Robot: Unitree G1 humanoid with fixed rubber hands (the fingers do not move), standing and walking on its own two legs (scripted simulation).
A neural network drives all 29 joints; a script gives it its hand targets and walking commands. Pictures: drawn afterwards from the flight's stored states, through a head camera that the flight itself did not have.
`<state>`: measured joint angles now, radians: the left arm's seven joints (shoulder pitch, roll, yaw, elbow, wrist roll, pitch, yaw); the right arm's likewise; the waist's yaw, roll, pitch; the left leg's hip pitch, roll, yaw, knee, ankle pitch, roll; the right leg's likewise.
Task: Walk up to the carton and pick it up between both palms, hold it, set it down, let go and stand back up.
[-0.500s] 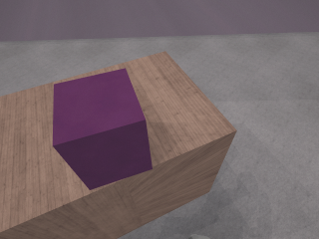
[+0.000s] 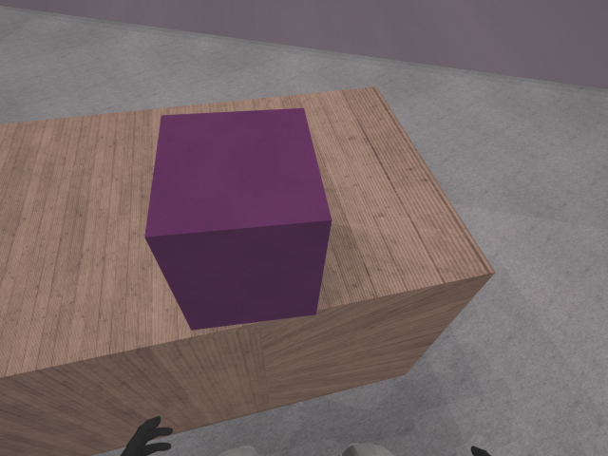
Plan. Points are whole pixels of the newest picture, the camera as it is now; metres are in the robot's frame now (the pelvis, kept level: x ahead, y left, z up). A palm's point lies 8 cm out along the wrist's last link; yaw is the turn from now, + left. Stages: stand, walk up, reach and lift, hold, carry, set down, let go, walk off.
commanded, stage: walk up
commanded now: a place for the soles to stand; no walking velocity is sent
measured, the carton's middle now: (245, 223) +0.44 +0.09 +0.02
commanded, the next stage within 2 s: none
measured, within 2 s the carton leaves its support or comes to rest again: neither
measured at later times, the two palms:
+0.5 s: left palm out of the picture +0.05 +0.24 -0.12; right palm out of the picture +0.08 -0.24 -0.11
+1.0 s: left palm out of the picture +0.01 +0.24 -0.12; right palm out of the picture +0.12 -0.24 -0.11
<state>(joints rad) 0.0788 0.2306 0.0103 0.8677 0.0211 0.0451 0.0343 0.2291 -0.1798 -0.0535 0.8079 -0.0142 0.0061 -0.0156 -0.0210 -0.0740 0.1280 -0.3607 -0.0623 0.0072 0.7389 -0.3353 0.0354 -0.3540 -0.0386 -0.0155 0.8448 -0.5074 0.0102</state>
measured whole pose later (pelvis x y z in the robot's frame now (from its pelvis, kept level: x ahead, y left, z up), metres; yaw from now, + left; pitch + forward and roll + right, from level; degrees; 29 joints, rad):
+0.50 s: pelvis -0.01 -0.01 +0.02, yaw +9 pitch -1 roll -1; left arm 0.14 0.22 0.01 0.91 0.01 0.03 0.01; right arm 0.27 -0.19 -0.02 0.88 0.00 0.00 0.00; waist 0.00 -0.01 0.07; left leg -0.36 -0.08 -0.16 0.63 -0.24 0.01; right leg -0.25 -0.04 -0.17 0.61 -0.33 -0.02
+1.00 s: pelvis +0.00 -0.02 +0.01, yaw +14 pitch -2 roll -2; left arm 0.19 0.23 -0.01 0.94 0.01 0.03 0.01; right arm 0.25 -0.22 0.00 0.90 -0.01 0.01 -0.02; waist 0.00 0.02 0.07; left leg -0.38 -0.11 -0.24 0.68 -0.25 0.00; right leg -0.21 0.00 -0.20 0.60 -0.36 -0.04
